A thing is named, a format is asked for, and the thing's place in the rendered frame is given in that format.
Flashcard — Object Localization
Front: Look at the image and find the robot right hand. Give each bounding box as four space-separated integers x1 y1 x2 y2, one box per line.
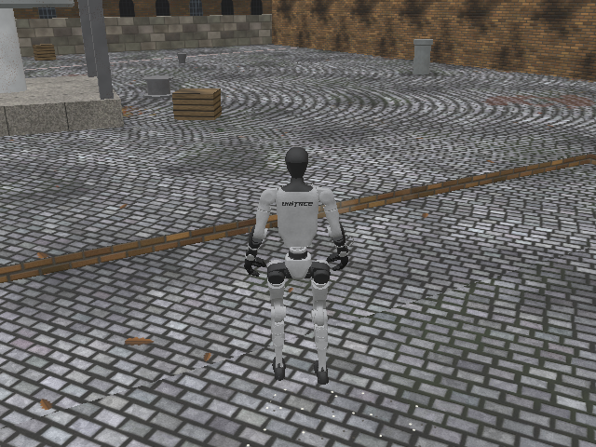
326 252 348 271

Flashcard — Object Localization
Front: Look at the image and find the robot left hand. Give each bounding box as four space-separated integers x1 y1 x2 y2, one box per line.
244 257 266 277

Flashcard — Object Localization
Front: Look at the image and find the robot right shin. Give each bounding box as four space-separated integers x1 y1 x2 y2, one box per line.
314 309 328 372

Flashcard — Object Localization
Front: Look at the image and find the robot right thigh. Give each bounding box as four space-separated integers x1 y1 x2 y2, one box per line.
311 260 331 326

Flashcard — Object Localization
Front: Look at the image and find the robot right upper arm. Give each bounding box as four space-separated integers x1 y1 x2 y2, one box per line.
317 187 342 238

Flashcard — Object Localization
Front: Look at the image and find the robot right forearm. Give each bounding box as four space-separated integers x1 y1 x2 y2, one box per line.
332 224 348 257

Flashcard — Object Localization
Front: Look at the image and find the robot left forearm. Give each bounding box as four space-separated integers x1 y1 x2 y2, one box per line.
245 226 263 261

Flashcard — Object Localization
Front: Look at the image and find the robot left upper arm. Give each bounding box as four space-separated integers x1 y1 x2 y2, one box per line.
253 188 278 239

